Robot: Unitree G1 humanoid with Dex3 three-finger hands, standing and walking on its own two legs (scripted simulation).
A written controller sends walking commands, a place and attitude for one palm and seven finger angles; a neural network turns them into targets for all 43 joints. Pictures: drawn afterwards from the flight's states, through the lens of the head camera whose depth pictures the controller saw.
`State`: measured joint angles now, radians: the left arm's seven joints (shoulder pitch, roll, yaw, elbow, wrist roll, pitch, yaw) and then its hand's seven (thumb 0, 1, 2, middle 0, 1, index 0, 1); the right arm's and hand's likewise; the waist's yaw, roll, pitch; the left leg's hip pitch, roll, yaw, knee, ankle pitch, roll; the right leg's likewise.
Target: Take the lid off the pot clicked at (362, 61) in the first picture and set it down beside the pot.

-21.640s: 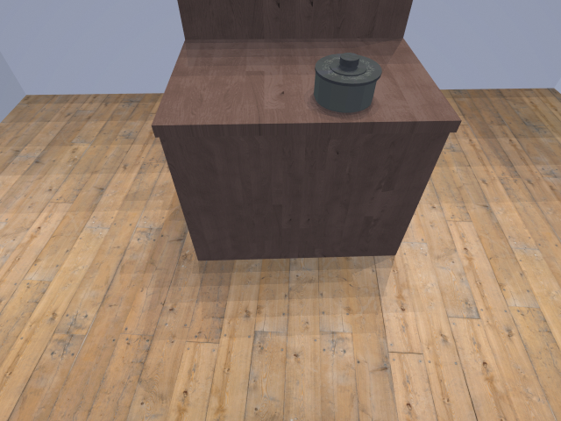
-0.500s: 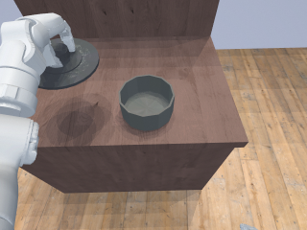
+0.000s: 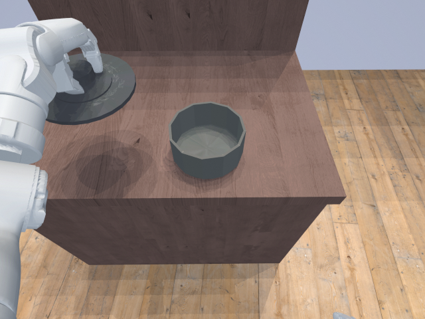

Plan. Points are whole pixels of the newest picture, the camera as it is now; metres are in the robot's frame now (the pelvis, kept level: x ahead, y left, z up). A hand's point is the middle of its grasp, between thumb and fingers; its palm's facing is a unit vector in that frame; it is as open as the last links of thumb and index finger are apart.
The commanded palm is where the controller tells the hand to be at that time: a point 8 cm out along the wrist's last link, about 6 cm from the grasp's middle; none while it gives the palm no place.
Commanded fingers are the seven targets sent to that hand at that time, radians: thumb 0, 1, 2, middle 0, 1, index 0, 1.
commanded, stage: lower the lid onto the table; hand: left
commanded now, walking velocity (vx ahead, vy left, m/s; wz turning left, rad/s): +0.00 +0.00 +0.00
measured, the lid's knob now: (77, 73) +0.51 +0.24 +0.18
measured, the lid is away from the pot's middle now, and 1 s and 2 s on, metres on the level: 0.23 0.24 0.23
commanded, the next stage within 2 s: none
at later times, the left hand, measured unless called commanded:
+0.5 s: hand (75, 93) +0.48 +0.24 +0.16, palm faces -0.37 -0.06 -0.93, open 8.4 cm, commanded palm +0.49 +0.24 +0.24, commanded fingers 0.00 0.51 1.09 -0.82 -1.01 -0.83 -1.00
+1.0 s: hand (85, 104) +0.49 +0.24 +0.13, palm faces -0.39 -0.05 -0.92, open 8.4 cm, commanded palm +0.49 +0.24 +0.20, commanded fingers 0.00 0.51 1.09 -0.82 -1.01 -0.83 -1.00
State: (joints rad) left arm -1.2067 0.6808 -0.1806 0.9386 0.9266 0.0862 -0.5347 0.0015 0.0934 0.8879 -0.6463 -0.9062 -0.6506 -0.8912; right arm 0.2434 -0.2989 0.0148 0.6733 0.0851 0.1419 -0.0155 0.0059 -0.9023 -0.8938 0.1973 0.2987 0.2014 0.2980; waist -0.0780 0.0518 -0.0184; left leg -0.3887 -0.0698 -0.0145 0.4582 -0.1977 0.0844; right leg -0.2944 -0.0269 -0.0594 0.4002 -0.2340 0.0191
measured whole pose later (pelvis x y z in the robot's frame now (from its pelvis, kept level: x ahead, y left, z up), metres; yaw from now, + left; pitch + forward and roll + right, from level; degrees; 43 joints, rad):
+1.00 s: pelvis +0.01 +0.00 +0.00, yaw -1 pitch +10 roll -2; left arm -1.04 0.68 -0.11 0.97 0.95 -0.02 -0.44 0.00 0.10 0.89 -0.64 -0.90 -0.65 -0.89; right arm 0.27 -0.29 0.01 0.66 0.07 0.15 -0.03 0.00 -0.90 -0.89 0.20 0.30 0.20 0.30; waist -0.09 0.05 -0.02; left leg -0.43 -0.06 0.00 0.49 -0.22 0.09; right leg -0.34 -0.01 -0.04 0.41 -0.24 0.02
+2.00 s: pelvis +0.02 +0.00 -0.01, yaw -3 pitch +13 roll -2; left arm -0.96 0.69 -0.06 1.07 0.97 -0.10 -0.34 0.00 0.10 0.89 -0.63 -0.91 -0.64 -0.89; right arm 0.32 -0.29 0.00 0.70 0.06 0.17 -0.06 0.00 -0.90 -0.89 0.20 0.30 0.20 0.30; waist -0.11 0.05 -0.05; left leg -0.52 -0.04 0.02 0.56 -0.27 0.08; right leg -0.43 0.00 -0.02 0.46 -0.27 0.02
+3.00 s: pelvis +0.01 +0.00 -0.03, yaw -4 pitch +18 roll -4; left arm -1.00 0.72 -0.04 1.20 1.02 -0.13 -0.25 0.01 0.08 0.86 -0.65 -0.93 -0.66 -0.92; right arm 0.36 -0.29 0.01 0.71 0.06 0.16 -0.07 0.00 -0.90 -0.89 0.20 0.30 0.20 0.30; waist -0.15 0.04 -0.09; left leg -0.73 -0.01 0.02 0.74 -0.33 0.08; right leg -0.62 0.03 -0.02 0.63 -0.32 0.02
